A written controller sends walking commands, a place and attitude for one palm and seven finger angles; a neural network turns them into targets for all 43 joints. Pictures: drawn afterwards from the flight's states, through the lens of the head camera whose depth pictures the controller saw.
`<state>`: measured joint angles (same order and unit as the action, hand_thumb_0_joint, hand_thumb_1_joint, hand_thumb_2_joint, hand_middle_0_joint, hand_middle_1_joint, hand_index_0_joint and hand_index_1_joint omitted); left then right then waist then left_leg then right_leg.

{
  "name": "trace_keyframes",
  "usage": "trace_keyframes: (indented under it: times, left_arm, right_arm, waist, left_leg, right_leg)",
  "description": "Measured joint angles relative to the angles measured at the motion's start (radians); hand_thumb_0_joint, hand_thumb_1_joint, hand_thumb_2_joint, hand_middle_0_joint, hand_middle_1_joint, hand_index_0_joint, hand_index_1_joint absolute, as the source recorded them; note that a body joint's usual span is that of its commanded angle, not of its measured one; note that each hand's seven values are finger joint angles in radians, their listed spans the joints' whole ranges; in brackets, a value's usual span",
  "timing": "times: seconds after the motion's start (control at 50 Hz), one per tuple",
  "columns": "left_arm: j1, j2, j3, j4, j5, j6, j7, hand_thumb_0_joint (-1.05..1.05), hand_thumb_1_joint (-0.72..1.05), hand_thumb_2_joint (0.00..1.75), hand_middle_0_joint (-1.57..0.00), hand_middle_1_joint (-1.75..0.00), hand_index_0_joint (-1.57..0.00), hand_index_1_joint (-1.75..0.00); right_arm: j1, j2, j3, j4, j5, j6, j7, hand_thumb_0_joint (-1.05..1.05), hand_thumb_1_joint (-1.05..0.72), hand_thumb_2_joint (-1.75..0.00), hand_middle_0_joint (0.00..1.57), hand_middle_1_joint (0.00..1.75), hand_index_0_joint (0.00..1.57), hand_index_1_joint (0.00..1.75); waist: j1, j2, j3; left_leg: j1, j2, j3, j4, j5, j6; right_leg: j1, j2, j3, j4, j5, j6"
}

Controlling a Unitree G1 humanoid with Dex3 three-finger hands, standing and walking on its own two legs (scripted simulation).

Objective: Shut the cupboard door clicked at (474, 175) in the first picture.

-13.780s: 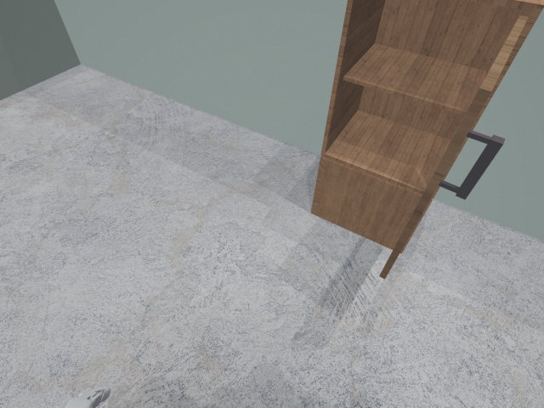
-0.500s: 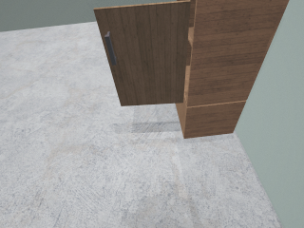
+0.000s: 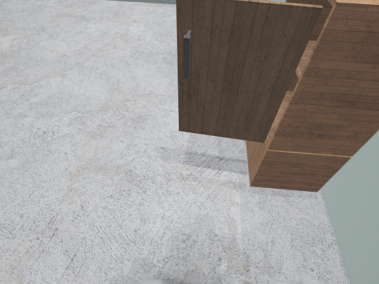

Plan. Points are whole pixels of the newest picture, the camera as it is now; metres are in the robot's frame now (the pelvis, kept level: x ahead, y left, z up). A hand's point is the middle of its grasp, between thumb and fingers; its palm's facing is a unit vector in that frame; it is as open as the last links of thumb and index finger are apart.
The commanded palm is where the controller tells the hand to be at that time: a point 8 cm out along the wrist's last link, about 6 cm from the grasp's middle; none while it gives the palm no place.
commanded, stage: take the last steps up to it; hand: left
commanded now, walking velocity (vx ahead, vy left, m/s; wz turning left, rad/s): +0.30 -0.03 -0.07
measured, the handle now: (187, 55) +0.78 +0.12 +0.06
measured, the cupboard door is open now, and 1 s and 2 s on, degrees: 85 85 85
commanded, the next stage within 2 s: come to a stop and stand still in 0.76 s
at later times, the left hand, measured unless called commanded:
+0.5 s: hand (145, 214) +0.29 +0.16 -0.14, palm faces -0.10 -0.97 -0.23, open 7.4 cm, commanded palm none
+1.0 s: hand (156, 245) +0.23 +0.12 -0.17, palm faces +0.10 -0.98 -0.15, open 7.3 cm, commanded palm none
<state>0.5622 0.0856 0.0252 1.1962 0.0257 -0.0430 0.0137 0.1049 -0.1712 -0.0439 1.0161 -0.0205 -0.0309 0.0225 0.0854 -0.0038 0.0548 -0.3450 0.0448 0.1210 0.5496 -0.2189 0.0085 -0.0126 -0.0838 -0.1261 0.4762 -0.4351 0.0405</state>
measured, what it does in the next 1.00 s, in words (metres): walks ahead: right foot, then left foot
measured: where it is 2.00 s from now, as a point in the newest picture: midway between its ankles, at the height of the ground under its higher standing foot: (203, 276)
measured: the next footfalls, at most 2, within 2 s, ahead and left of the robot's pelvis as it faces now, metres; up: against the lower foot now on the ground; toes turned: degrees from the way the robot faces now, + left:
right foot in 0.56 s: +0.30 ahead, -0.15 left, +0.00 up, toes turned -9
left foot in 0.98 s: +0.32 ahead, +0.06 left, +0.00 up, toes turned +2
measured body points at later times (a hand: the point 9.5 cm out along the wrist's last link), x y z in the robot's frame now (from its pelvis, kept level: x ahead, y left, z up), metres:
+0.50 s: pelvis +0.14 -0.01 +0.01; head +0.16 -0.03 +0.46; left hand +0.30 +0.22 -0.12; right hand +0.03 -0.21 -0.15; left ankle +0.06 +0.11 -0.73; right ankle +0.25 -0.14 -0.70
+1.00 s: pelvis +0.26 -0.04 +0.01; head +0.26 -0.03 +0.46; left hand +0.22 +0.17 -0.16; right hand +0.34 -0.27 -0.13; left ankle +0.31 +0.07 -0.73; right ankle +0.26 -0.14 -0.73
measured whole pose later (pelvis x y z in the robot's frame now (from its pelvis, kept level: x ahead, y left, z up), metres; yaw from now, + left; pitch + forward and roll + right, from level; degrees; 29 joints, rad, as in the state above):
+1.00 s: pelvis +0.26 -0.04 +0.01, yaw +0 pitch -2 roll -2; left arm 0.33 0.13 0.03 1.14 0.02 -0.03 0.02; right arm 0.17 -0.17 -0.04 1.06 -0.01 -0.03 -0.01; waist 0.05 0.02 0.03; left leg -0.28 0.07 0.07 0.51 -0.18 -0.01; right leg -0.17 -0.01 -0.19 0.46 -0.26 -0.03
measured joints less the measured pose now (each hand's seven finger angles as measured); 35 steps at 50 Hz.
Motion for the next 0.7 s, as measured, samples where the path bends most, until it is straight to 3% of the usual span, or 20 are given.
trace_keyframes:
  times: [0.04, 0.08, 0.12, 0.16, 0.32, 0.42, 0.5, 0.56, 0.6, 0.64, 0.7]
  left_arm:
    - [-0.033, 0.007, 0.000, 0.010, -0.007, 0.018, -0.002, 0.01, 0.91, 0.90, -0.20, -0.30, -0.20, -0.30]
    - [-0.074, 0.017, 0.006, 0.005, -0.006, 0.030, -0.002, 0.01, 0.91, 0.90, -0.20, -0.30, -0.20, -0.30]
    - [-0.127, 0.034, 0.016, -0.013, -0.003, 0.033, -0.004, 0.01, 0.91, 0.90, -0.20, -0.30, -0.20, -0.30]
    - [-0.179, 0.053, 0.026, -0.045, 0.001, 0.031, -0.005, 0.01, 0.91, 0.90, -0.19, -0.30, -0.20, -0.30]
    - [-0.375, 0.113, 0.052, -0.171, 0.007, 0.038, -0.018, 0.01, 0.92, 0.90, -0.19, -0.30, -0.19, -0.30]
    - [-0.454, 0.114, 0.044, -0.208, 0.003, 0.045, -0.027, 0.01, 0.92, 0.90, -0.19, -0.30, -0.19, -0.30]
    - [-0.486, 0.104, 0.035, -0.218, 0.000, 0.042, -0.031, 0.01, 0.92, 0.90, -0.19, -0.30, -0.19, -0.30]
    - [-0.487, 0.099, 0.026, -0.221, 0.003, 0.008, -0.033, 0.01, 0.91, 0.90, -0.19, -0.30, -0.20, -0.30]
    - [-0.485, 0.082, 0.021, -0.214, -0.002, -0.015, -0.027, 0.01, 0.91, 0.90, -0.19, -0.30, -0.20, -0.30]
    - [-0.463, 0.062, 0.013, -0.199, -0.009, -0.019, -0.023, 0.01, 0.91, 0.90, -0.19, -0.30, -0.20, -0.30]
    - [-0.414, 0.047, 0.030, -0.181, -0.023, -0.016, 0.001, -0.01, 0.94, 0.90, -0.20, -0.30, -0.20, -0.30]
  right_arm:
    - [-0.017, 0.019, 0.004, -0.012, 0.000, -0.028, -0.012, 0.00, -0.91, -0.90, 0.19, 0.30, 0.20, 0.30]
    - [-0.005, 0.035, 0.010, -0.014, 0.000, -0.038, -0.021, 0.00, -0.90, -0.90, 0.20, 0.30, 0.20, 0.30]
    - [0.024, 0.050, 0.010, -0.007, 0.004, -0.043, -0.029, 0.00, -0.91, -0.90, 0.20, 0.30, 0.20, 0.30]
    - [0.050, 0.047, -0.016, -0.018, 0.021, -0.064, -0.048, -0.04, -0.94, -0.90, 0.20, 0.30, 0.20, 0.30]
    - [0.206, 0.010, -0.008, 0.053, 0.005, -0.046, -0.049, -0.03, -0.94, -0.90, 0.20, 0.30, 0.20, 0.30]
    - [0.297, 0.023, -0.003, 0.097, -0.005, -0.029, -0.043, -0.01, -0.92, -0.90, 0.20, 0.30, 0.20, 0.30]
    - [0.347, 0.031, -0.002, 0.123, -0.012, -0.015, -0.037, 0.00, -0.91, -0.90, 0.20, 0.30, 0.20, 0.30]
    - [0.385, 0.043, 0.002, 0.146, -0.003, -0.005, -0.030, 0.00, -0.91, -0.90, 0.20, 0.30, 0.20, 0.30]
    - [0.365, 0.040, 0.004, 0.156, 0.005, 0.014, -0.026, 0.00, -0.90, -0.90, 0.20, 0.30, 0.20, 0.30]
    - [0.337, 0.034, -0.002, 0.154, 0.009, 0.023, -0.025, 0.00, -0.90, -0.90, 0.20, 0.30, 0.20, 0.30]
    - [0.286, 0.021, -0.011, 0.129, 0.004, 0.030, -0.026, 0.01, -0.90, -0.90, 0.20, 0.30, 0.20, 0.30]
  waist:
    - [-0.006, -0.019, 0.020]
    - [-0.013, -0.023, 0.020]
    - [-0.025, -0.025, 0.013]
    - [-0.043, -0.032, 0.003]
    - [-0.077, -0.041, -0.039]
    - [-0.115, -0.018, -0.015]
    - [-0.153, 0.007, 0.014]
    - [-0.158, 0.014, 0.022]
    - [-0.155, 0.032, 0.049]
    - [-0.146, 0.043, 0.056]
    - [-0.130, 0.052, 0.038]
  left_leg:
    - [0.008, -0.014, 0.020, 0.051, -0.027, 0.032]
    - [0.053, -0.018, 0.039, 0.039, -0.052, 0.044]
    - [0.109, -0.025, 0.051, -0.018, -0.044, 0.041]
    - [0.159, -0.036, 0.063, -0.081, -0.029, 0.047]
    - [0.293, -0.063, 0.066, -0.229, -0.019, 0.042]
    - [0.349, -0.051, 0.061, -0.250, -0.052, 0.018]
    - [0.371, -0.022, 0.064, -0.210, -0.113, -0.016]
    - [0.325, 0.015, 0.054, -0.042, -0.210, -0.038]
    - [0.207, 0.027, -0.017, 0.260, -0.285, -0.021]
    - [0.090, 0.023, -0.057, 0.490, -0.270, -0.010]
    - [-0.043, 0.037, -0.069, 0.593, -0.174, -0.013]
  right_leg:
    - [-0.106, -0.015, 0.045, 0.285, -0.067, -0.021]
    - [-0.221, -0.011, 0.070, 0.531, -0.055, -0.035]
    - [-0.322, -0.017, 0.066, 0.655, 0.012, -0.036]
    - [-0.405, -0.026, 0.065, 0.685, 0.074, -0.030]
    - [-0.565, -0.045, 0.080, 0.581, 0.255, -0.007]
    - [-0.536, -0.046, 0.063, 0.367, 0.255, -0.013]
    - [-0.466, -0.020, 0.039, 0.196, 0.224, -0.038]
    - [-0.377, 0.006, 0.017, 0.080, 0.294, -0.068]
    - [-0.375, 0.022, -0.004, 0.135, 0.262, -0.091]
    - [-0.338, 0.033, -0.021, 0.120, 0.228, -0.101]
    - [-0.275, 0.050, -0.043, 0.037, 0.242, -0.100]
